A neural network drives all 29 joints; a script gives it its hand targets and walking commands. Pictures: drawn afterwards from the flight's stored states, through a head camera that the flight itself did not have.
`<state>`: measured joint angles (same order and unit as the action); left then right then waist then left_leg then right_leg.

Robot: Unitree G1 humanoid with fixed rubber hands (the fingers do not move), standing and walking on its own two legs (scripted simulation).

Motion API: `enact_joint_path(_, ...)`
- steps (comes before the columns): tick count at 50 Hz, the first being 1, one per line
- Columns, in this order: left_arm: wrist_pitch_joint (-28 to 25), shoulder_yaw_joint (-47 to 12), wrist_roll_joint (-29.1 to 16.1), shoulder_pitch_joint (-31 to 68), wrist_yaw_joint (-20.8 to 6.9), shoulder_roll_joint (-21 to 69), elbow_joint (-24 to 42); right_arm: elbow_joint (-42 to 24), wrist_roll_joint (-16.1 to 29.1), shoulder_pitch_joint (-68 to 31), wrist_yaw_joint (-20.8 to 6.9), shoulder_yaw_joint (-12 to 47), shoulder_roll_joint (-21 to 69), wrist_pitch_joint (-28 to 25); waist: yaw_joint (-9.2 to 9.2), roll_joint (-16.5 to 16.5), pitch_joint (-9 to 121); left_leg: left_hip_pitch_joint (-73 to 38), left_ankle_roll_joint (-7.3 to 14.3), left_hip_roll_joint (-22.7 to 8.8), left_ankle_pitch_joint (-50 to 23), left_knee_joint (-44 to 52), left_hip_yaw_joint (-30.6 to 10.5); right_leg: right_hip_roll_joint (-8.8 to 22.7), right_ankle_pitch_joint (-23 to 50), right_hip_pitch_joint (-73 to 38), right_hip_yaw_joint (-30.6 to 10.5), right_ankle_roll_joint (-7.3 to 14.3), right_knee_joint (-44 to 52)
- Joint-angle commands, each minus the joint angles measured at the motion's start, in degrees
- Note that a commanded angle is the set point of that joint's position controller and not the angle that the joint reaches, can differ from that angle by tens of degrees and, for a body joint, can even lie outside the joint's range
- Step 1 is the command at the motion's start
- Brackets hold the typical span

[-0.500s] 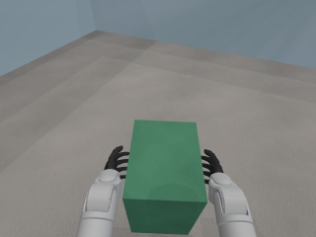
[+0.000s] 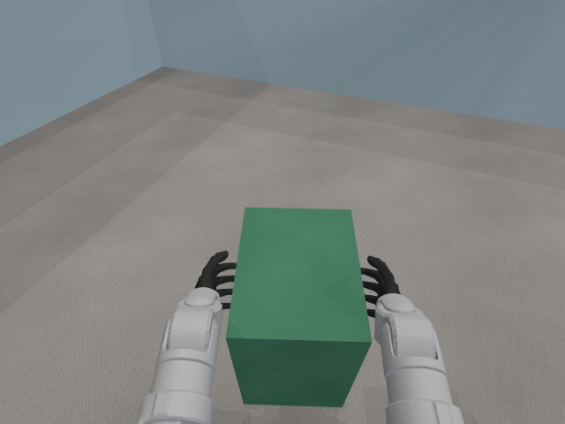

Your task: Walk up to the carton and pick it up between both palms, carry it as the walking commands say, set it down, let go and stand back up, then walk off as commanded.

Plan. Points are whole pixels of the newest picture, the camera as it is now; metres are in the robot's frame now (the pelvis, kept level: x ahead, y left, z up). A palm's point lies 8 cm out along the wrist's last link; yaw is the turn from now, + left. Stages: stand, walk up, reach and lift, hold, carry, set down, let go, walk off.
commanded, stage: set down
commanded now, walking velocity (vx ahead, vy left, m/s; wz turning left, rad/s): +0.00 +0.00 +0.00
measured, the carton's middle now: (295, 310) +0.34 -0.01 -0.03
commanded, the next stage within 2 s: none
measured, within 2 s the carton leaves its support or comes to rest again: neither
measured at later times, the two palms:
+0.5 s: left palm (210, 310) +0.32 +0.13 -0.01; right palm (370, 313) +0.32 -0.13 -0.01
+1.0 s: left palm (221, 330) +0.35 +0.13 -0.11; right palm (361, 337) +0.34 -0.14 -0.12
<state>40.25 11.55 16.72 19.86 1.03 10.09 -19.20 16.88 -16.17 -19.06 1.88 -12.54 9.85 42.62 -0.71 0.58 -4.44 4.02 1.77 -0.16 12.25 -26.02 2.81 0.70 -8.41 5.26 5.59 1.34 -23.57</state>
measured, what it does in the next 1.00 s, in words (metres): lowers itself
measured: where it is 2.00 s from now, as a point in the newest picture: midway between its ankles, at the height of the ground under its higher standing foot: outside the picture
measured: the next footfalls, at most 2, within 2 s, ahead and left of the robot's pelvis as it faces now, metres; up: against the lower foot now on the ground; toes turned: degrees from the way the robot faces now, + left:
none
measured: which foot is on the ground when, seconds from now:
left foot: down 0.00-1.00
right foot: down 0.00-1.00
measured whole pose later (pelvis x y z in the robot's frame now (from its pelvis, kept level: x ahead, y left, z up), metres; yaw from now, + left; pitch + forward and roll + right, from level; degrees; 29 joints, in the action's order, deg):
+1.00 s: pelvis -0.02 +0.01 -0.06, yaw +2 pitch +19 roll +0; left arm 8.7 20.6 15.9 30.6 4.4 11.0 -36.1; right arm 32.4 -16.6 -28.3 2.4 -23.3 10.0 10.1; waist -1.8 1.4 0.2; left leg 52.3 2.4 2.1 19.0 -52.4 0.8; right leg 0.2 -16.1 53.4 1.6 0.9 -50.6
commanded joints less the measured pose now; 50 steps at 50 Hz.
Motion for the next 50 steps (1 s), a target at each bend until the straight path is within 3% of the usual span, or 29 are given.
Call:
enact_joint_path(1,-2.91,-20.52,-9.96,31.98,-13.75,56.03,-3.29,1.90,11.47,-34.46,-13.34,22.89,57.24,-3.57,-0.28,-0.49,12.37,10.06,2.95,2.21,11.76,7.30,-10.59,-3.42,-9.60,-10.27,-11.68,1.38,0.63)
enact_joint_path(8,-5.25,-9.82,-4.16,36.94,-13.98,55.61,-15.97,15.56,5.36,-37.85,-13.38,11.51,56.76,-5.91,-0.82,-0.32,8.51,9.12,1.98,2.50,11.86,5.43,-9.40,-2.95,-11.95,-4.61,-12.39,2.06,1.17)
enact_joint_path(13,-8.52,-7.26,-2.88,37.04,-13.39,53.21,-17.98,17.13,3.29,-37.76,-12.03,8.61,55.05,-9.07,-0.71,-1.05,9.91,9.97,1.41,3.17,7.51,3.62,-8.69,-2.55,-8.14,-3.85,-12.53,1.68,0.66)
enact_joint_path(28,-23.26,-14.07,-2.87,33.44,-10.00,52.77,-18.70,15.51,2.70,-32.76,-10.12,15.44,52.65,-24.14,-1.12,0.16,26.26,17.56,1.23,4.50,-6.97,-5.31,-10.27,-5.34,9.29,4.13,-11.79,1.02,-10.24)
enact_joint_path(39,-31.03,-17.15,-2.68,32.78,-7.49,51.55,-19.77,16.58,2.44,-33.81,-9.81,17.57,49.12,-32.16,-1.30,0.27,34.41,26.25,0.37,5.68,-8.52,-13.11,-11.27,-6.51,8.34,18.14,-11.15,0.55,-17.59)
enact_joint_path(50,-33.50,-19.98,-4.67,37.67,-5.38,50.69,-19.91,17.35,4.08,-37.99,-8.69,19.48,47.64,-35.18,-2.02,0.54,42.98,36.65,-0.34,7.67,-2.61,-22.24,-10.38,-7.88,2.34,29.71,-10.23,0.10,-26.93)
